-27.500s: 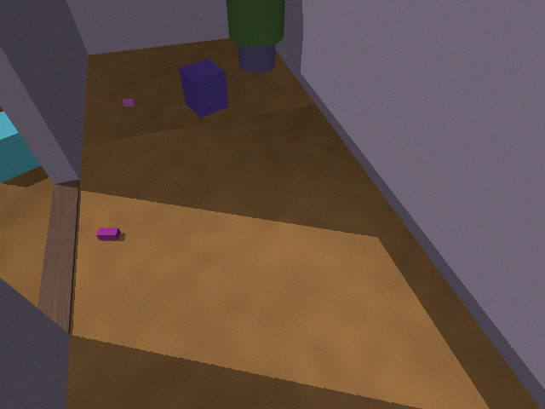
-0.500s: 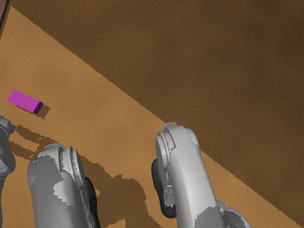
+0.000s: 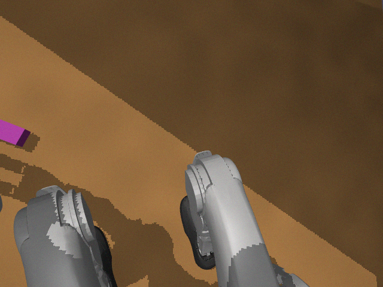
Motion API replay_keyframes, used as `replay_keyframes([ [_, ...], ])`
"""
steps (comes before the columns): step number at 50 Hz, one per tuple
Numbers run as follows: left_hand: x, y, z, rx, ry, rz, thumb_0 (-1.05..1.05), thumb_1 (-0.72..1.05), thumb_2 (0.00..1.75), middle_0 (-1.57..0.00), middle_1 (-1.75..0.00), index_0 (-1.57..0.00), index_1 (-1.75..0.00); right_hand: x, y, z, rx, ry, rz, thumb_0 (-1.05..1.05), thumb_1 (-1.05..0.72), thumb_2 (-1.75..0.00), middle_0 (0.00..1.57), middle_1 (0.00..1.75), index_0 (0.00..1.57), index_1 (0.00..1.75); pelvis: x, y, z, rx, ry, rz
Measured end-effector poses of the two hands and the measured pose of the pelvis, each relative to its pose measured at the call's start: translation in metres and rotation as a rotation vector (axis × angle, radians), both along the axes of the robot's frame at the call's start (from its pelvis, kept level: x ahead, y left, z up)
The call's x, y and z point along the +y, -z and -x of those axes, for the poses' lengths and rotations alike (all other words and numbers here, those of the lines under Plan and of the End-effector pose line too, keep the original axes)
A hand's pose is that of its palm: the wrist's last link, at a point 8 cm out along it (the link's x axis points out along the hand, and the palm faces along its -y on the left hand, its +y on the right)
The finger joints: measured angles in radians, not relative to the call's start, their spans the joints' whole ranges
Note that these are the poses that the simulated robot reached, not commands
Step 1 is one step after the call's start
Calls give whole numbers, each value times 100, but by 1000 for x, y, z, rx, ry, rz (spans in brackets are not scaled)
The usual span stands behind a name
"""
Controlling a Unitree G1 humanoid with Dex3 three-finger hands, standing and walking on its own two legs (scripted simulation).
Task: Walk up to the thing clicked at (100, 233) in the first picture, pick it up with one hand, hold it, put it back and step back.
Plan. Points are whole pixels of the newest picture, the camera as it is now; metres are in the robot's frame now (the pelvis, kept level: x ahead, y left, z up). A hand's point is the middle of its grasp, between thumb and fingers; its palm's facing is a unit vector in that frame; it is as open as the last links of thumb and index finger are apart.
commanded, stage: rise first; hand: left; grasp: from above
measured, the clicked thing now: (5, 131) +0.47 +0.32 -0.30
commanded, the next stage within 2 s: none
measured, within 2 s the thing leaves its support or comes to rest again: neither
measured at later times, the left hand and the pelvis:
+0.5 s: hand out of the picture +0.43 +0.35 -0.18, palm faces -0.14 -0.38 -0.91, open 13.4 cm; pelvis +0.00 +0.00 +0.00, yaw -1 degrees
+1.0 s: hand out of the picture +0.44 +0.35 -0.17, palm faces -0.15 -0.37 -0.92, open 13.5 cm; pelvis +0.00 +0.00 +0.01, yaw -2 degrees
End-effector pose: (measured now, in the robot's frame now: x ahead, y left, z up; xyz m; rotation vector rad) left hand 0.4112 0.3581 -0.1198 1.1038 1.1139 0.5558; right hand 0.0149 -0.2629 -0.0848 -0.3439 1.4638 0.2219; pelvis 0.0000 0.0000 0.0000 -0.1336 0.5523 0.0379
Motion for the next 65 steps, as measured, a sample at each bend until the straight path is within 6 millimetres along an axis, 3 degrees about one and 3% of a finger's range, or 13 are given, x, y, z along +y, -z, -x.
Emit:
replay_keyframes([
  [16, -4, 3, -9, -6, -14, -15, 0, -44, 92, -26, -82, -23, -86, 1, -8, 5, -4, -19, -5, 0, -91, -90, 20, 30, 19, 30, 1, 0, 2, -19, 9, 15],
  [33, -7, 3, -25, -11, -16, -23, 0, -41, 89, -28, -82, -25, -86, 4, -23, 26, 51, 2, -4, 0, -91, -90, 20, 30, 19, 30, 1, -4, 2, -18, 14, 27],
  [50, -2, -5, -25, 0, -6, -30, 0, -44, 91, -26, -86, -23, -89, 6, -24, 19, 9, 8, -1, 0, -92, -91, 20, 30, 19, 30, 3, -7, 3, -18, 14, 32],
  [65, -4, -1, -26, -2, -3, -24, 0, -48, 94, -22, -90, -20, -93, 7, -31, 22, 14, -13, 5, 0, -92, -91, 20, 30, 19, 30, 2, -9, 6, -26, 14, 34],
])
